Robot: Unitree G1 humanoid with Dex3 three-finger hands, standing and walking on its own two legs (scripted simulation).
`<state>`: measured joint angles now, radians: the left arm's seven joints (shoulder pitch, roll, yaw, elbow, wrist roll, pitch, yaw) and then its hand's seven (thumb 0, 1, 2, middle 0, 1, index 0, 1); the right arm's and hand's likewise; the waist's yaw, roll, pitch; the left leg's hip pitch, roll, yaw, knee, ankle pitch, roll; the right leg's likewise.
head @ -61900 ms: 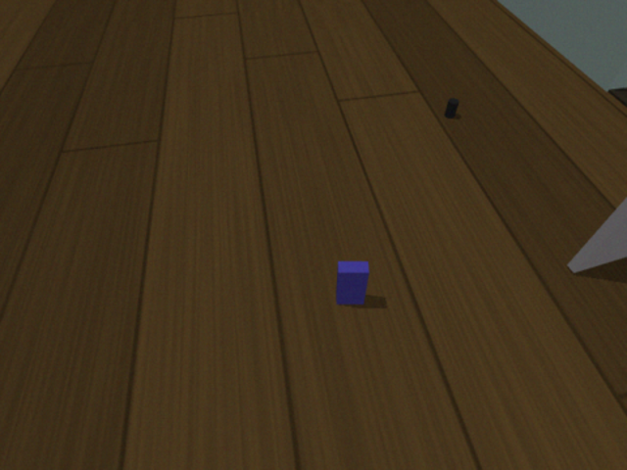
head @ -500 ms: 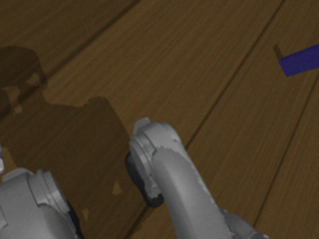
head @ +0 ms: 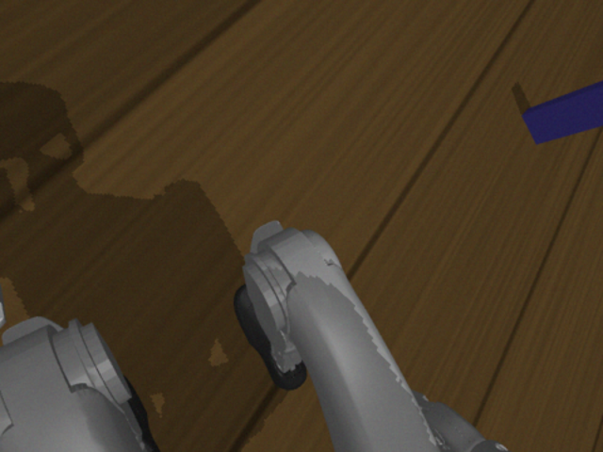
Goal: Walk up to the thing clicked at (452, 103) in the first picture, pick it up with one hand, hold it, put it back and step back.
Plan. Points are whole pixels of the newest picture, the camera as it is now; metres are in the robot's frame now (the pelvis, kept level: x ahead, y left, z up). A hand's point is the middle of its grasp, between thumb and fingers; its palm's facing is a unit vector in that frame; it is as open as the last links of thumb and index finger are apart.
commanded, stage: close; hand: left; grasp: from above
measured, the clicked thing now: out of the picture +0.52 +0.23 -0.28
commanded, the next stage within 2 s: settle in 0.12 s
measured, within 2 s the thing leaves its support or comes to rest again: leaves its support in 0.52 s
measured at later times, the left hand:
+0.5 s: hand out of the picture +0.50 +0.25 -0.24, palm faces -0.43 -0.12 -0.90, open 8.3 cm
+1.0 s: hand out of the picture +0.49 +0.25 -0.12, palm faces -0.44 -0.10 -0.89, open 8.3 cm
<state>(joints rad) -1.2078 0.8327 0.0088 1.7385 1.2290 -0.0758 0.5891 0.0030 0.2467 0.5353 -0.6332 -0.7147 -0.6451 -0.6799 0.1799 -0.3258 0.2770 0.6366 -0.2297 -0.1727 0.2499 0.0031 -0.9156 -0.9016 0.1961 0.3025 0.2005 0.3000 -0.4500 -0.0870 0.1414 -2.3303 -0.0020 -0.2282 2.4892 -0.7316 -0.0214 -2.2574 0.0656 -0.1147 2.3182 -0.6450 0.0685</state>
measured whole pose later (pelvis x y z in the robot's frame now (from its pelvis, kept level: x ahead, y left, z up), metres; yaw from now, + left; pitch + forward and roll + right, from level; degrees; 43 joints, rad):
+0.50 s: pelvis +0.00 +0.00 +0.00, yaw +0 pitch +33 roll -13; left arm -1.17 0.82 0.03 1.68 1.24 -0.07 0.56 0.03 0.25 0.49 -0.83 -0.70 -0.70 -0.62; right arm 0.20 -0.32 0.26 0.64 -0.23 -0.15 0.24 0.00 -0.93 -0.91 0.20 0.30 0.20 0.30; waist -0.43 -0.07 0.12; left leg -2.34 0.00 -0.22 2.48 -0.73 -0.02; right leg -2.26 0.06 -0.11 2.31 -0.65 0.06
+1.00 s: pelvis +0.00 -0.01 +0.02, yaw +5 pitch +35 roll -8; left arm -1.14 0.62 -0.06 1.47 1.15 -0.01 0.30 0.02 0.23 0.52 -0.92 -0.67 -0.73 -0.60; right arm 0.19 -0.31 0.11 0.68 -0.14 -0.03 0.20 0.00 -0.93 -0.90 0.20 0.30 0.20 0.30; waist -0.30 0.03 -0.05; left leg -2.28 -0.01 -0.15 2.38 -0.70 -0.03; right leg -2.24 0.04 -0.06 2.27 -0.65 0.05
